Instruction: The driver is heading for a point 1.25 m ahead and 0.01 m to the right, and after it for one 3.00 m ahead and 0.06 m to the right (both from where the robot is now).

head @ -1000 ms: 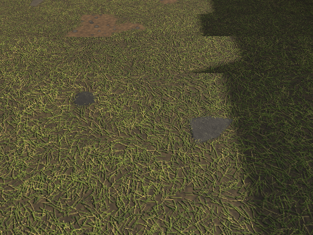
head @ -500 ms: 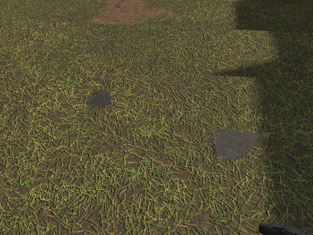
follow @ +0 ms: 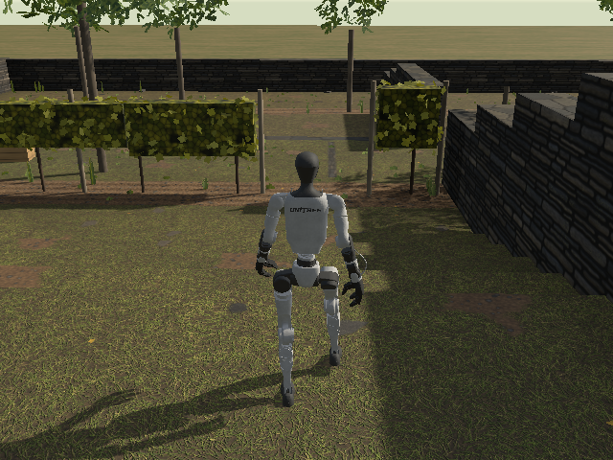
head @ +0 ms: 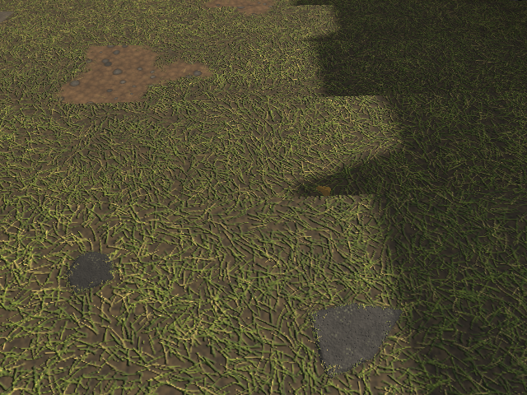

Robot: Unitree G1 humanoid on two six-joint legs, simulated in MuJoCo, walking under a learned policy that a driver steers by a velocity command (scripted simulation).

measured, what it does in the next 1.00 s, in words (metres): walks ahead: right foot, then left foot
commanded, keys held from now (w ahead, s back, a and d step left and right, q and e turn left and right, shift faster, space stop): no key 0.42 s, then w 0.58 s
